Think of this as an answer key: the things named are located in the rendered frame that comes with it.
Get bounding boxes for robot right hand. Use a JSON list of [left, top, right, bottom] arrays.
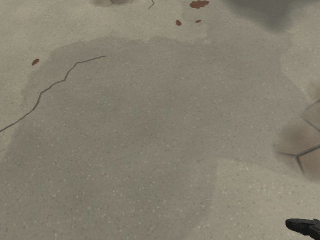
[[285, 218, 320, 240]]

